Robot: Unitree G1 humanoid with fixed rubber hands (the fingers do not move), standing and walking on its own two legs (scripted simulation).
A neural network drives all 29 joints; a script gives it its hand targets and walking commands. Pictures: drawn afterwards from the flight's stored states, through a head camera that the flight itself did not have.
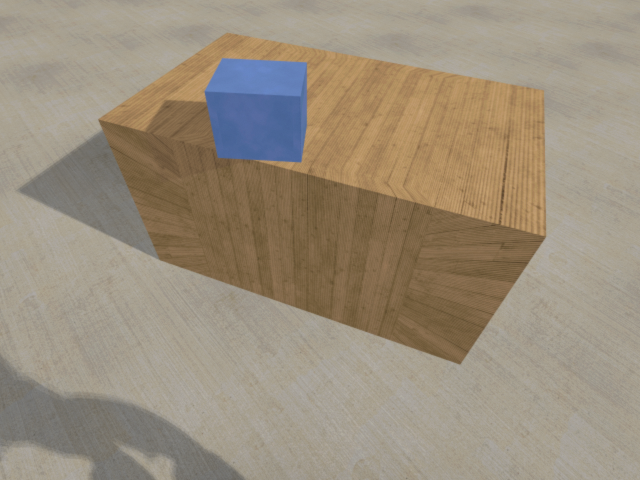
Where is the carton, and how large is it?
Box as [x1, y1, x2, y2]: [204, 58, 306, 161]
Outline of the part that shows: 222,58 204,91 218,157 300,161 306,127 306,62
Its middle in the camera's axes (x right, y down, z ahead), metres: -0.15 -0.34 +1.00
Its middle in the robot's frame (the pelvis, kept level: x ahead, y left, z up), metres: +0.99 +0.13 -0.05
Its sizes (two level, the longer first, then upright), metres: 0.219 0.180 0.181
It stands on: a pedestal, 0.64 m high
